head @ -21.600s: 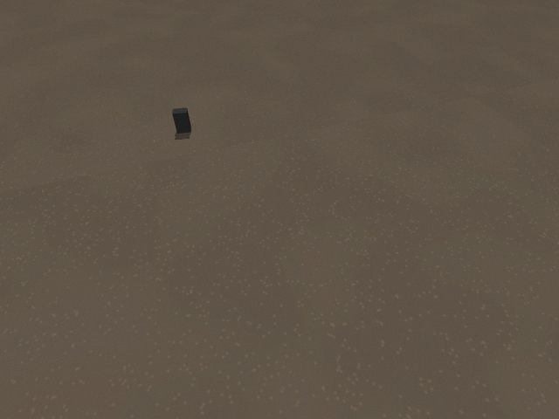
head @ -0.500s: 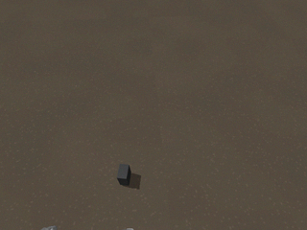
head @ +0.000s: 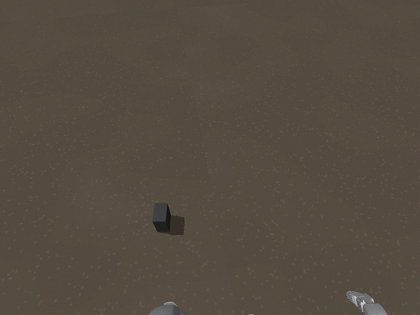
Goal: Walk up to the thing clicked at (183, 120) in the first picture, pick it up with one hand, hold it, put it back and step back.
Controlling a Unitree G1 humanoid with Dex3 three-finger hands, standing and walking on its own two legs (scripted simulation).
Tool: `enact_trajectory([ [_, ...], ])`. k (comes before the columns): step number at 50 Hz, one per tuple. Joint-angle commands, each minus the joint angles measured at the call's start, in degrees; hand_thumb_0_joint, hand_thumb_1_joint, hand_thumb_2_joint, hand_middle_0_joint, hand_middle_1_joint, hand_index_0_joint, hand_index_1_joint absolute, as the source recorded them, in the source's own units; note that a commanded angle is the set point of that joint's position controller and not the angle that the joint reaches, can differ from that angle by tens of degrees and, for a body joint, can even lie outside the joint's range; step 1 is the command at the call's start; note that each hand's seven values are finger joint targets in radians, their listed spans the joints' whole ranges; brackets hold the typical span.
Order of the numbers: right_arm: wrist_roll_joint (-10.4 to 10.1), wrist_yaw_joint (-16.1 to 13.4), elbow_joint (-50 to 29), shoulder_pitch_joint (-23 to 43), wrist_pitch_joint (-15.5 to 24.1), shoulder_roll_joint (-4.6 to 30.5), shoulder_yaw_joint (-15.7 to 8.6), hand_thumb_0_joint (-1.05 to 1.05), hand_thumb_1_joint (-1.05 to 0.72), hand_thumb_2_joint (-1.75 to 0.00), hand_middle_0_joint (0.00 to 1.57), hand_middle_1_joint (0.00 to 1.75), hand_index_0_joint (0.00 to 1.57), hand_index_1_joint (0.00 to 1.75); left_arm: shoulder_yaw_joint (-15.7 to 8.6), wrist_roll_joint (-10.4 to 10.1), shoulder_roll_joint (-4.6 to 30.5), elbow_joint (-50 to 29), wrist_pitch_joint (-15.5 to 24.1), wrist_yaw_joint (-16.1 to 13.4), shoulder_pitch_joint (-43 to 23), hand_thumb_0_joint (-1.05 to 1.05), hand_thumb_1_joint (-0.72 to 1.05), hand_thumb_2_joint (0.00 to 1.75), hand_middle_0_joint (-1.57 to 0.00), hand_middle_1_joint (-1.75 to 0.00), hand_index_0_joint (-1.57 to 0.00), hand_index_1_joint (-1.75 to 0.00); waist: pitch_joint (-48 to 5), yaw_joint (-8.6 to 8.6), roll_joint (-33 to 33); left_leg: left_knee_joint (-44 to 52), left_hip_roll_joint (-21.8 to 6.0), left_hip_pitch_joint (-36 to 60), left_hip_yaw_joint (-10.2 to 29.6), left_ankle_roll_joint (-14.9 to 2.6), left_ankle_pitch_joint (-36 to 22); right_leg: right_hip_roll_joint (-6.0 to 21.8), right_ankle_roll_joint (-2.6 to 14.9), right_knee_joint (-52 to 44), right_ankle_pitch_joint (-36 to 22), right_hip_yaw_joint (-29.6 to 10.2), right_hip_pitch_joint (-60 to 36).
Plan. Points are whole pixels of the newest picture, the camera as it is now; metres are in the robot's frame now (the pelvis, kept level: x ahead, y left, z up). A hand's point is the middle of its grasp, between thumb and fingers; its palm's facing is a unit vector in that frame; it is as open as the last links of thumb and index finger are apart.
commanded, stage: walk up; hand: left
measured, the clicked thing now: (162, 217) +0.57 +0.22 -0.68
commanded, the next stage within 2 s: stand in 1.90 s
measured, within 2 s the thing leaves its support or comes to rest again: neither
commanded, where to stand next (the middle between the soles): +0.20 -0.02 m, yaw +6 degrees
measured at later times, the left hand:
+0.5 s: hand out of the picture -0.03 +0.25 -0.14, palm faces +0.08 -0.94 -0.34, open 7.4 cm
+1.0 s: hand out of the picture -0.17 +0.21 -0.12, palm faces +0.07 -0.90 -0.42, open 7.4 cm
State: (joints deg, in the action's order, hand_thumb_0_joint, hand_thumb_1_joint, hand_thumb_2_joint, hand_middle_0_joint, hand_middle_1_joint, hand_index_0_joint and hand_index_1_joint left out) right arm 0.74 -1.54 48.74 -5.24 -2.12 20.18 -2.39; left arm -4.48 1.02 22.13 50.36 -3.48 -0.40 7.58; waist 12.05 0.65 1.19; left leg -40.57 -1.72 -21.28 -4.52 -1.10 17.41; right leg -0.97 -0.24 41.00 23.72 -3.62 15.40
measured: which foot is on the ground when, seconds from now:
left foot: down 0.00-0.04, up 0.06-0.36, down 0.38-0.76, up 0.78-1.00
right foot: down 0.00-0.40, up 0.42-0.70, down 0.72-1.00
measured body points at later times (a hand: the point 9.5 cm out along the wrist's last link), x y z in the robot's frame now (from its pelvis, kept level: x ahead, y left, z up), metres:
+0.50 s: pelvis -0.13 -0.02 +0.01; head -0.07 +0.01 +0.45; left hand -0.03 +0.30 -0.12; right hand -0.02 -0.32 -0.09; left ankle -0.13 +0.11 -0.71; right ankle -0.10 -0.14 -0.65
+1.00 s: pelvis -0.20 -0.06 +0.01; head -0.18 -0.09 +0.46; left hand -0.17 +0.25 -0.09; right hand -0.13 -0.38 -0.13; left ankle -0.20 +0.09 -0.70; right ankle -0.22 -0.19 -0.71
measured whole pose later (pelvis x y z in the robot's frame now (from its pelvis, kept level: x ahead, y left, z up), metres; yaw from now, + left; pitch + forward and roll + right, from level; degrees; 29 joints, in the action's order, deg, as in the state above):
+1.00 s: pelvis -0.20 -0.06 +0.01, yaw +2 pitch -2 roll +1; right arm 1.0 0.4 54.6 -13.8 -1.8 23.4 -3.0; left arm -4.0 1.8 19.6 53.0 1.8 0.4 15.4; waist 3.7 1.6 -3.5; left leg -42.9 0.6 -19.0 5.2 0.4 26.4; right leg 1.3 -0.4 34.3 20.9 -0.9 11.6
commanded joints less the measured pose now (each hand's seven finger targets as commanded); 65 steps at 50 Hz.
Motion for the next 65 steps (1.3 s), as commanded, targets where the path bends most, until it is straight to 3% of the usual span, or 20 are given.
enact_trajectory([
  [1,-0.67,-0.4,-5.02,1.19,0.28,14.36,-4.06,0.0,-0.9,-0.9,0.2,0.3,0.2,0.3,-3.95,1.39,12.43,-3.09,1.86,-0.56,7.6,0.0,0.9,0.9,-0.2,-0.3,-0.2,-0.3,-17.07,1.54,-1.13,0.19,-6.57,1.08,11.24,-3.66,-11.74,6.95,5.48,-14.14,-18.96,-7.46,-8.43],
  [3,-0.93,-1.26,-5.06,2.23,-0.15,12.6,-3.94,0.0,-0.9,-0.9,0.2,0.3,0.2,0.3,-5.23,1.4,19.73,-6.62,1.91,-0.32,1.67,0.0,0.9,0.9,-0.2,-0.3,-0.2,-0.3,-10.25,3.02,15.56,-23.64,6.69,-2.53,8.75,1.08,20.72,24.24,19.66,-22.45,-24.5,-29.32,5.98],
  [8,-1.25,-1.2,-1.98,-4.03,0.71,12.01,-2.66,0.0,-0.9,-0.9,0.2,0.3,0.2,0.3,-3.97,1.04,11.19,-9.16,1.99,-1.02,-2.19,0.0,0.9,0.9,-0.2,-0.3,-0.2,-0.3,-11.61,-0.17,6.93,-28.64,8.86,-6.56,13.44,1.77,12.76,11.78,11.72,-14.24,-37.23,-9.08,-3.12],
  [14,-0.02,-1.72,-3.97,-5.58,2.09,11.06,-2.65,0.0,-0.9,-0.9,0.2,0.3,0.2,0.3,-3.97,1.86,10.68,-11.81,0.73,-1.56,2.56,0.0,0.9,0.9,-0.2,-0.3,-0.2,-0.3,-16.82,2.56,10.71,-4.77,3.72,-5.41,6.91,2.78,13.49,13.24,12.68,-8.75,-43.8,-8.03,-16.69],
  [18,1.07,-1.38,-2.28,-10.46,2.55,11.9,-3.79,0.0,-0.9,-0.9,0.2,0.3,0.2,0.3,-3.59,0.39,11.74,-13.05,-0.81,-0.67,0.47,0.0,0.9,0.9,-0.2,-0.3,-0.2,-0.3,-18.75,-0.65,7.41,18.4,3.92,8.43,3.13,1.22,-8.37,10.19,8.01,-0.82,-32.1,-6.31,-8.04],
  [20,2.48,-1.21,-3.54,-8.21,2.51,19.72,-5.6,0.0,-0.9,-0.9,0.2,0.3,0.2,0.3,-2.34,-0.18,7.32,-13.73,-0.81,-0.3,1.27,0.0,0.9,0.9,-0.2,-0.3,-0.2,-0.3,-17.45,-0.18,-10.4,20.06,-14.52,16.71,28.76,-6.9,-18.15,-1.67,2.72,11.21,-1.24,-3.0,13.55],
  [21,1.89,-0.79,-4.82,-6.67,2.2,24.24,-6.41,0.0,-0.9,-0.9,0.2,0.3,0.2,0.3,-3.71,0.26,10.53,-13.96,-0.86,-1.19,-2.8,0.0,0.9,0.9,-0.2,-0.3,-0.2,-0.3,-15.81,-3.38,-14.25,21.54,-24.07,5.28,35.78,-16.22,-20.47,-4.45,1.3,23.35,14.35,-5.01,10.04],
  [22,1.7,-1.37,-5.51,-2.94,2.7,24.06,-6.72,0.0,-0.9,-0.9,0.2,0.3,0.2,0.3,-4.39,0.84,12.57,-13.2,-0.99,-1.34,-2.95,0.0,0.9,0.9,-0.2,-0.3,-0.2,-0.3,-12.56,-2.18,-14.16,23.11,-26.97,-0.88,39.57,-18.6,-18.18,-1.91,1.23,32.42,13.52,-9.67,8.25],
  [25,2.17,-1.62,-6.84,2.66,2.81,15.7,-4.28,0.0,-0.9,-0.9,0.2,0.3,0.2,0.3,-4.54,-0.21,11.08,-9.41,-1.11,-0.45,4.79,0.0,0.9,0.9,-0.2,-0.3,-0.2,-0.3,-10.75,3.4,-6.93,17.26,-12.95,6.68,16.74,-10.87,-25.15,-5.12,1.24,35.43,4.82,-9.6,14.55],
  [32,1.76,0.06,-5.3,-3.97,2.75,15.54,-4.68,0.0,-0.9,-0.9,0.2,0.3,0.2,0.3,-2.69,-0.29,9.68,-7.28,2.7,0.7,3.79,0.0,0.9,0.9,-0.2,-0.3,-0.2,-0.3,-14.6,-2.89,-14.77,15.84,-10.06,16.92,13.43,-10.91,0.28,0.09,-1.64,0.97,6.58,0.38,6.8],
  [36,1.42,0.98,-5.15,-2.12,0.64,15.24,-4.2,0.0,-0.9,-0.9,0.2,0.3,0.2,0.3,-3.71,0.51,10.48,1.2,4.82,-0.22,13.35,0.0,0.9,0.9,-0.2,-0.3,-0.2,-0.3,-13.18,1.54,-9.08,4.21,-5.86,1.2,8.6,-6.87,6.18,-1.96,0.78,-21.34,-4.63,4.67,-11.44],
  [39,0.51,0.44,-6.02,0.99,0.89,13.49,-3.92,0.0,-0.9,-0.9,0.2,0.3,0.2,0.3,-5.46,2.23,22.17,-3.32,5.2,-0.5,4.3,0.0,0.9,0.9,-0.2,-0.3,-0.2,-0.3,-4.81,3.16,9.26,-13.12,1.61,-5.86,15.02,1.48,16.83,24.11,14.89,-30.11,21.39,-34.52,10.92],
  [43,-0.41,1.24,-1.41,-3.61,2.02,11.63,-2.99,0.0,-0.9,-0.9,0.2,0.3,0.2,0.3,-3.44,1.0,13.15,-2.43,6.49,-0.79,0.89,0.0,0.9,0.9,-0.2,-0.3,-0.2,-0.3,-4.36,-0.63,6.92,-11.31,2.97,-6.05,13.66,1.45,7.48,12.7,8.54,-22.47,-4.27,-11.92,0.44],
  [48,0.71,1.64,-1.35,-1.93,3.01,11.21,-2.46,0.0,-0.9,-0.9,0.2,0.3,0.2,0.3,-3.88,0.73,14.39,-1.16,6.67,-0.73,7.84,0.0,0.9,0.9,-0.2,-0.3,-0.2,-0.3,-8.18,3.13,12.0,0.77,2.09,-5.74,8.22,1.86,9.59,13.66,9.23,-17.68,-21.99,-9.96,-11.33],
  [52,0.85,1.6,2.1,-8.2,4.28,11.04,-3.56,0.0,-0.9,-0.9,0.2,0.3,0.2,0.3,-2.38,-0.49,12.72,-2.95,5.64,-0.75,3.67,0.0,0.9,0.9,-0.2,-0.3,-0.2,-0.3,-13.33,-0.83,7.78,19.13,3.35,11.46,5.23,-0.14,-6.42,11.6,6.23,-7.62,-32.68,-3.83,-6.76],
  [54,1.56,1.14,2.3,-10.43,4.9,16.11,-5.06,0.0,-0.9,-0.9,0.2,0.3,0.2,0.3,-0.88,-1.45,7.61,-4.21,5.64,-0.83,3.55,0.0,0.9,0.9,-0.2,-0.3,-0.2,-0.3,-18.46,-1.54,-7.11,19.97,-10.61,22.0,24.92,-6.39,-21.05,2.24,1.15,6.95,-18.64,3.13,4.58],
  [55,1.07,1.25,1.84,-8.27,4.81,17.61,-4.92,0.0,-0.9,-0.9,0.2,0.3,0.2,0.3,-1.52,-1.66,8.83,-3.04,4.98,-1.13,2.15,0.0,0.9,0.9,-0.2,-0.3,-0.2,-0.3,-16.18,-0.89,-8.49,20.62,-15.64,16.18,30.77,-12.76,-12.17,0.43,1.37,7.76,8.85,3.24,5.4],
  [56,0.93,1.55,2.25,-7.48,4.47,18.77,-5.39,0.0,-0.9,-0.9,0.2,0.3,0.2,0.3,-1.67,-1.43,11.01,-2.38,4.88,-1.08,1.9,0.0,0.9,0.9,-0.2,-0.3,-0.2,-0.3,-13.58,-1.29,-9.82,21.91,-16.47,11.51,30.63,-15.1,-2.93,2.71,2.09,7.99,13.33,1.23,4.1],
  [62,0.21,1.97,0.96,0.8,3.01,12.24,-2.76,0.0,-0.9,-0.9,0.2,0.3,0.2,0.3,-1.65,-0.69,8.46,2.81,6.31,-0.68,7.76,0.0,0.9,0.9,-0.2,-0.3,-0.2,-0.3,-10.62,3.3,-9.2,14.32,-5.94,2.04,14.75,-4.5,-5.08,0.97,1.3,-17.28,-10.92,5.86,-10.25],
  [65,-0.52,1.61,0.52,-0.76,2.33,8.19,-1.81,0.0,-0.9,-0.9,0.2,0.3,0.2,0.3,-3.11,0.92,16.45,2.86,7.13,-1.47,6.41,0.0,0.9,0.9,-0.2,-0.3,-0.2,-0.3,-10.45,2.79,4.39,-1.72,4.68,-5.46,10.44,0.27,10.1,18.34,9.25,-27.91,5.29,-20.93,-8.35],
])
